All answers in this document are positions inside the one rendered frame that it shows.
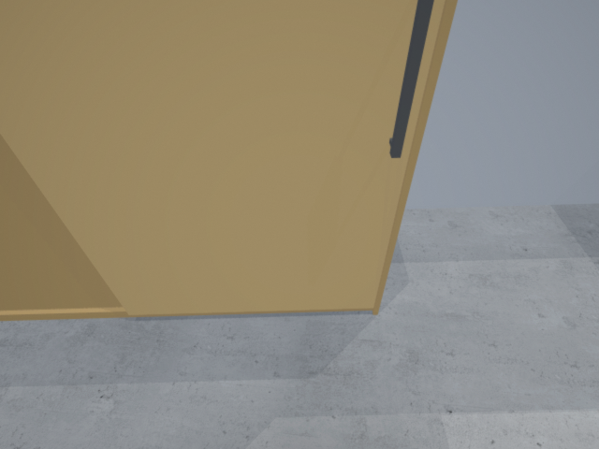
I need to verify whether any wardrobe door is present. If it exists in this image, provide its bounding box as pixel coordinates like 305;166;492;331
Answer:
0;134;122;310
0;0;445;315

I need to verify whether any handle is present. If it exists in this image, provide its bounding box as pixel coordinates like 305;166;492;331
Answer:
389;0;434;158

